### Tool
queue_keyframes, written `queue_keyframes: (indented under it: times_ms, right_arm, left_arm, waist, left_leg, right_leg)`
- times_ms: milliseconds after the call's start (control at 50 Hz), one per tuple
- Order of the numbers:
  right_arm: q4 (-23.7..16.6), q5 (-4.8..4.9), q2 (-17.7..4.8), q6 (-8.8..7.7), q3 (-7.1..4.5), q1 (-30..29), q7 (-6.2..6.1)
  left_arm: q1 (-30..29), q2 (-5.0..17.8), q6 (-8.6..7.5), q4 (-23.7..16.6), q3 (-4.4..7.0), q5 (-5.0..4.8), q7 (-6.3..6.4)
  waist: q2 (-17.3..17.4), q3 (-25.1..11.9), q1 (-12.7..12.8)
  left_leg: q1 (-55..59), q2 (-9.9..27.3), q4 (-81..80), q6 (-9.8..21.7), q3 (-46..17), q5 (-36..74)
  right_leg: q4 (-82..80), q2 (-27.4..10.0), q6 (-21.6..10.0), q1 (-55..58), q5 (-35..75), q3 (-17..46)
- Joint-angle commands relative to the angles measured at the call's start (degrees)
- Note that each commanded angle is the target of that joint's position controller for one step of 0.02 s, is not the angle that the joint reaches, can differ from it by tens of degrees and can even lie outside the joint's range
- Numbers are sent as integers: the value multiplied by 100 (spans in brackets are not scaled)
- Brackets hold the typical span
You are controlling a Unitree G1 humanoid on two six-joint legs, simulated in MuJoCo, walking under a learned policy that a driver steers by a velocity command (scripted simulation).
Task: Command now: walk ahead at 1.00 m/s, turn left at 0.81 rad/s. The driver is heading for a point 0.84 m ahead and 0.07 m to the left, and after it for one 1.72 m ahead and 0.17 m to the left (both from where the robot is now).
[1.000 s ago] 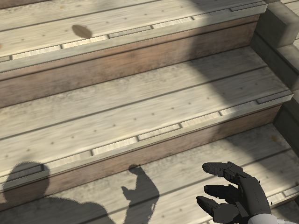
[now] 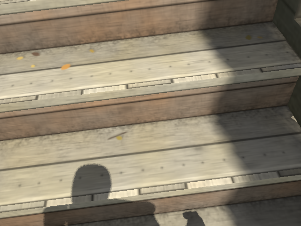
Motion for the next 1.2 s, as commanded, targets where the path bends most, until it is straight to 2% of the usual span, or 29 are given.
queue_keyframes:
  times_ms: [20, 60, 140, 180, 220, 260, 300, 360, 460, 520, 560, 600, 620, 640, 660, 680, 720, 760, 780, 840, 940, 980, 1020, 1060, 1080, 1100, 1120, 1160, 1200]
  right_arm:
    - [284, -108, -1177, -358, -571, 1021, -78]
    - [744, -195, -659, -608, -439, 1328, 33]
    - [1067, -126, -779, -699, -416, 1561, 6]
    - [1358, 9, -1040, -600, -571, 1962, -25]
    - [847, 405, -1392, -747, -616, 1362, -75]
    - [367, 145, -2163, -1053, -1041, -40, 152]
    - [-210, -288, -490, -1227, -661, -416, 395]
    - [-777, -512, -255, -743, -533, -836, 269]
    - [-1573, -179, 554, -56, -94, -1527, 214]
    - [-2107, -191, 553, 2, 63, -1958, -94]
    - [-1567, -31, -151, 21, 103, -1347, 202]
    - [-1052, -113, -457, 40, -216, 1191, 182]
    - [-729, -90, -663, -63, -317, 1605, 218]
    - [-691, -173, -1126, -222, -507, 882, 292]
    - [-429, -107, -1782, -282, -666, 829, 194]
    - [-432, 38, -1877, -314, -811, 915, 152]
    - [235, 237, -1255, -375, -685, 686, 248]
    - [564, 117, -486, -519, -439, 297, 216]
    - [737, -252, -210, -640, -332, 332, 226]
    - [1538, -314, -540, -1003, -371, 1020, 268]
    - [1628, 38, -944, -935, -142, 1099, -8]
    - [1115, 360, -1564, -920, -225, 685, -194]
    - [720, 327, -2408, -898, -563, 349, -183]
    - [288, 260, -1978, -763, -579, 386, 134]
    - [-38, -140, -1155, -779, -437, 550, 220]
    - [-959, -426, -596, -762, -323, -196, 335]
    - [-1346, -672, -148, -818, -174, -442, 310]
    - [-1620, -474, 429, -835, 109, -539, 174]
    - [-1778, -621, 394, -835, 246, -972, 45]
  left_arm:
    - [-2077, -604, -218, -2039, -308, 359, -31]
    - [-2305, -1136, -129, -2375, -644, 393, 149]
    - [-3608, -929, 66, -3007, -714, 310, 234]
    - [-4167, -662, 67, -3482, -761, 294, 349]
    - [-2077, -41, 189, -2499, -504, -166, 398]
    - [592, 749, 222, -1792, -15, -49, 460]
    - [-453, 1265, 160, -1348, 247, -38, 457]
    - [-1090, -66, -121, -505, 51, -91, 213]
    - [-719, -270, -466, 785, -75, -48, 73]
    - [-421, -21, -489, 1335, -122, -162, 13]
    - [-403, 894, -326, 908, 32, -767, 181]
    - [-1033, 2485, -503, 227, 443, -731, 162]
    - [-1326, 2304, -511, -8, 568, -790, 34]
    - [-1156, 1515, -475, -168, 522, -541, -110]
    - [-600, 940, -307, -506, 435, -419, -220]
    - [-958, 541, -237, -943, 451, -245, -118]
    - [-870, 65, -26, -1291, 244, 20, 38]
    - [-802, -313, 306, -1239, 80, 43, 92]
    - [-1019, -320, 433, -1261, 11, -155, 84]
    - [-2527, -1105, 488, -1903, -269, -162, 270]
    - [-3451, -437, 733, -2370, -448, -333, 160]
    - [-2087, 9, 868, -1626, -284, -206, -17]
    - [-260, 24, 869, -1342, -256, -47, 6]
    - [-142, 580, 843, -1273, 41, -88, 6]
    - [-1047, 898, 722, -1260, 192, -96, -70]
    - [-1497, 1346, 734, -1276, 388, -227, 37]
    - [-1582, 971, 611, -1362, 263, -267, 231]
    - [-362, 978, 404, -564, 262, 50, 249]
    - [-88, 563, 274, -151, 176, 20, 144]
  waist:
    - [-488, 536, -376]
    - [-983, 1284, 60]
    - [81, 1600, -224]
    - [-337, 1305, -141]
    - [-381, -1278, 801]
    - [243, -3136, 2212]
    - [-2233, -2582, 1072]
    - [178, -650, 155]
    - [-359, 1688, -662]
    - [-536, 1724, -1091]
    - [349, 221, -1037]
    - [-1196, -1543, -2108]
    - [-906, -2031, -2168]
    - [8, -1907, -1540]
    - [2167, -2557, -1045]
    - [440, -2496, -949]
    - [-336, -928, -283]
    - [-216, 158, 202]
    - [-410, -4, 147]
    - [-36, 668, 174]
    - [-76, 951, 265]
    - [101, -391, 777]
    - [1019, -1781, 1325]
    - [1232, -1925, 1143]
    - [186, -1331, 434]
    - [-1526, -492, 327]
    - [-875, -37, 245]
    - [78, 944, 69]
    - [395, 1196, 4]
  left_leg:
    - [2641, 1784, -4613, 1121, -5547, 1504]
    - [1862, 1526, -4417, 574, -4242, 2610]
    - [1112, 1462, -5191, 446, -3240, 3547]
    - [697, 1241, -6129, 402, -2682, 5160]
    - [-741, 1260, -5120, 514, -2552, 11494]
    - [911, 1278, -1605, 38, -2643, 13418]
    - [-1169, 92, 4100, -588, -1837, 3677]
    - [-2739, 827, 5742, -199, -1665, 3495]
    - [-4281, 1044, 5753, -93, -1589, 820]
    - [-3438, 1056, 4045, 57, -1046, 404]
    - [1573, 614, 955, -183, 566, 2227]
    - [2779, 512, 870, -272, 267, 1802]
    - [2910, 435, -1023, -179, -113, 2491]
    - [3128, 944, -2943, 294, -1458, 4053]
    - [4748, 3044, -3538, 1679, -4061, 8332]
    - [4648, 3043, -3357, 1446, -4032, 8241]
    - [3570, 2805, -3668, 481, -3225, 4707]
    - [2428, 2556, -3965, 23, -2079, 4000]
    - [2077, 2695, -4256, -97, -1888, 2859]
    - [1845, 3290, -5424, -96, -1789, 1626]
    - [442, 2610, -7852, -150, 254, 3395]
    - [1032, 2180, -6534, -83, 1261, 10063]
    - [3331, 3040, -4015, 139, 913, 14361]
    - [3479, 2960, -1203, 193, 491, 12198]
    - [2001, 2691, 249, 35, -29, 6896]
    - [-1192, 1029, 3373, -660, -699, 3294]
    - [-2385, 919, 5820, -867, -1373, 2789]
    - [-3570, 898, 7192, -874, -1117, 1891]
    - [-4081, 1268, 6936, -753, -1084, 1339]
  right_leg:
    - [5925, 756, 20, -4699, -1533, 670]
    - [6132, 561, -111, -5227, -1747, 507]
    - [5401, 333, -82, -5595, -3988, 141]
    - [2391, 123, -218, -3915, -4301, -304]
    - [534, 826, -223, 2478, -2621, -942]
    - [-1847, 420, -201, 3784, -2406, 160]
    - [-4862, -1649, -1265, 3466, -804, 4552]
    - [-4872, -1774, -1120, 2565, -2349, 3204]
    - [-6720, -1348, 51, 1163, -411, -31]
    - [-7416, -693, 229, 598, 2579, -1562]
    - [-8065, -319, -410, -1018, 4810, -1594]
    - [-5422, -1105, -748, 996, 10894, -1007]
    - [-3763, -946, -400, 1855, 10421, -664]
    - [-1362, 90, 36, 1378, 4532, -436]
    - [3250, 1629, 671, -1240, -1373, 0]
    - [4957, 1323, 506, -2057, -1634, 1092]
    - [4652, 621, 179, -3003, -1694, 659]
    - [4899, 543, 3, -3369, -2019, 541]
    - [5063, 466, -263, -3416, -1547, 653]
    - [7203, 709, -717, -5316, -2262, 780]
    - [2821, 585, -567, -3240, -2022, -903]
    - [1476, 1155, -540, -458, -2025, -1409]
    - [615, 1181, -590, -132, -3347, -1099]
    - [-2262, 1816, -660, 708, -4362, -220]
    - [-3028, 1546, -1025, 917, -4210, 1240]
    - [-5305, 586, -1841, 1268, -3744, 5139]
    - [-5674, 153, -1835, 1232, -2424, 5618]
    - [-5549, 196, -1683, 919, -1485, 4797]
    - [-5511, 437, -1329, 1080, -1005, 3646]
Velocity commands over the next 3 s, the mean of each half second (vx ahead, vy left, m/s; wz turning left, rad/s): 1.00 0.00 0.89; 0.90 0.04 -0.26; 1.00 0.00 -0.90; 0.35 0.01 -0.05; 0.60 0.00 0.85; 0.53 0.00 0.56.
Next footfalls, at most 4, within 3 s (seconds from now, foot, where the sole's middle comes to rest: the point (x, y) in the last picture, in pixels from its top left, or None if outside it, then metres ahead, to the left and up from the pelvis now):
0.28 right None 0.35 -0.13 -0.48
0.62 left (95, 157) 0.58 0.24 -0.29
1.06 right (138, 70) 0.78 0.09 -0.10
1.38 left None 1.09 0.26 0.08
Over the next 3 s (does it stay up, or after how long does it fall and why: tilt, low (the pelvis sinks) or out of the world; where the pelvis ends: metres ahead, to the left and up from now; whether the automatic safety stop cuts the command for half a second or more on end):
stays up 1.71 0.15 1.02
